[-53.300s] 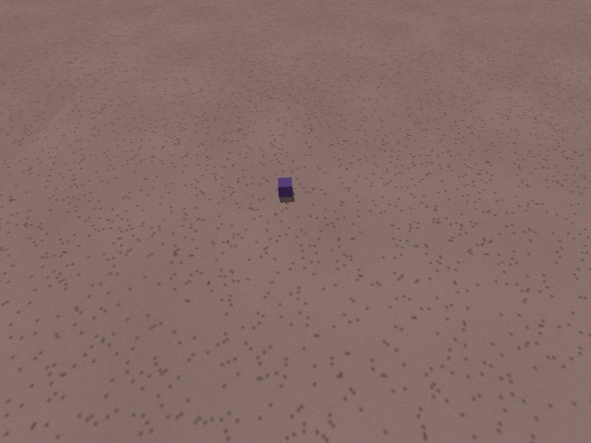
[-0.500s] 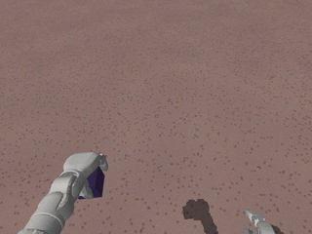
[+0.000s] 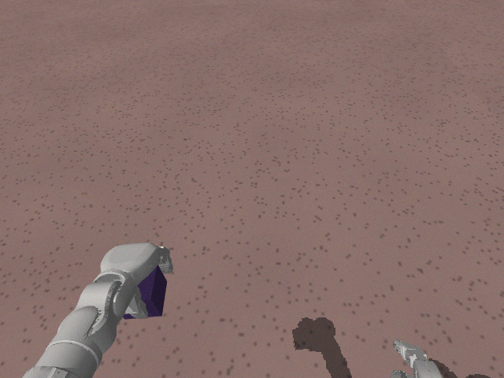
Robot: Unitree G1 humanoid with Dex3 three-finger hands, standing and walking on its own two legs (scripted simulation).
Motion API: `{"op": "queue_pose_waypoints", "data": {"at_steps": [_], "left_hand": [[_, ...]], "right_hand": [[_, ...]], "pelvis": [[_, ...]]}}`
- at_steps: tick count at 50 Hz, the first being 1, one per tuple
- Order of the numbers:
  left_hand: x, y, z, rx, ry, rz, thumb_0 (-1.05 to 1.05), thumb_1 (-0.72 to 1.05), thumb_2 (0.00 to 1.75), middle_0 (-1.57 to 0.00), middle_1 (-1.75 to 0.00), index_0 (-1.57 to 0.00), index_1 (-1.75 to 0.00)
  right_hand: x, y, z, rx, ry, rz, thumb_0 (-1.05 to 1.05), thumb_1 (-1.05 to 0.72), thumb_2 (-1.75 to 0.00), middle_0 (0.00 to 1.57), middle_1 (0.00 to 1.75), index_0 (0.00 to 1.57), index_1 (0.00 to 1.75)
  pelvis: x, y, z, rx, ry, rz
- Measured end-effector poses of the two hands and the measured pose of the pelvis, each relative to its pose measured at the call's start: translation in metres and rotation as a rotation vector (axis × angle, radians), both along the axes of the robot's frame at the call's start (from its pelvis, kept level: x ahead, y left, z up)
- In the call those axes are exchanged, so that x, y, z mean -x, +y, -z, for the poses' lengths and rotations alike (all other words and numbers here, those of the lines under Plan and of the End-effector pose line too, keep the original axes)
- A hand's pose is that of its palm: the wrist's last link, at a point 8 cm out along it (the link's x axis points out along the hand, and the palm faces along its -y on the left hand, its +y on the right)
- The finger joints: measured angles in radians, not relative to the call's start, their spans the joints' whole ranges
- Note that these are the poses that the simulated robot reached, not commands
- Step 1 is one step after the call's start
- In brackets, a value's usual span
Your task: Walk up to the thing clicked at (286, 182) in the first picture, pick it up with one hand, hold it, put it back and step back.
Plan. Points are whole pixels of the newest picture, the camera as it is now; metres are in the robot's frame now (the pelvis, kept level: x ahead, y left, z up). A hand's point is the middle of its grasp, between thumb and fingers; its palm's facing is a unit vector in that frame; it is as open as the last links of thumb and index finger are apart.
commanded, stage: hold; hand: left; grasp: from above
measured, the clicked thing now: (141, 291) +0.29 +0.23 -0.07
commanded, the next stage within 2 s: crouch in 0.02 s
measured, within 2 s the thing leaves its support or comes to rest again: neither
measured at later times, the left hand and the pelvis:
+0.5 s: hand (148, 300) +0.29 +0.23 -0.10, palm faces -0.48 -0.02 -0.88, open 9.5 cm; pelvis +0.00 +0.00 -0.02, yaw +1 degrees
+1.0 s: hand (177, 304) +0.37 +0.25 -0.34, palm faces -0.43 +0.03 -0.90, open 8.1 cm; pelvis -0.07 +0.01 -0.21, yaw +1 degrees
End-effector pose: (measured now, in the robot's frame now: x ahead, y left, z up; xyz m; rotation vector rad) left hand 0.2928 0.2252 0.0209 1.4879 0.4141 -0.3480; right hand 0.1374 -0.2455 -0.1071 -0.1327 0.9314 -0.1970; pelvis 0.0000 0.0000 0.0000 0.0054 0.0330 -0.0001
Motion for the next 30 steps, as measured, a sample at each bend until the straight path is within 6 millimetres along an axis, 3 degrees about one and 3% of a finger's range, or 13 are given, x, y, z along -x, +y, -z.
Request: {"op": "queue_pose_waypoints", "data": {"at_steps": [11,16,23,30], "left_hand": [[-0.010,0.002,0.001,-0.001,-0.005,-0.008,0.00,0.07,0.39,-0.74,-0.52,-0.77,-0.49],[-0.006,0.001,0.011,0.004,0.009,-0.001,0.00,0.07,0.39,-0.73,-0.52,-0.76,-0.50],[-0.001,0.003,0.052,-0.014,0.020,0.014,0.00,0.08,0.39,-0.73,-0.52,-0.76,-0.49],[-0.014,0.007,0.108,-0.072,-0.014,0.039,0.00,0.09,0.38,-0.73,-0.52,-0.76,-0.49]], "right_hand": [[0.000,-0.003,0.000,0.001,0.020,0.016,0.01,-0.89,-0.89,0.20,0.30,0.20,0.30],[0.000,-0.006,-0.001,0.008,0.029,0.016,0.01,-0.89,-0.89,0.20,0.30,0.20,0.30],[0.009,-0.012,0.008,0.041,0.078,-0.008,0.01,-0.89,-0.89,0.20,0.30,0.20,0.30],[0.041,-0.028,0.045,0.093,0.181,-0.016,0.01,-0.89,-0.89,0.20,0.30,0.20,0.30]], "pelvis": [[-0.008,0.001,-0.001,0.003,0.005,0.000],[-0.008,0.000,0.000,0.002,0.011,-0.004],[0.000,-0.003,0.010,0.004,0.075,-0.017],[0.018,-0.003,0.047,0.017,0.208,-0.032]]}}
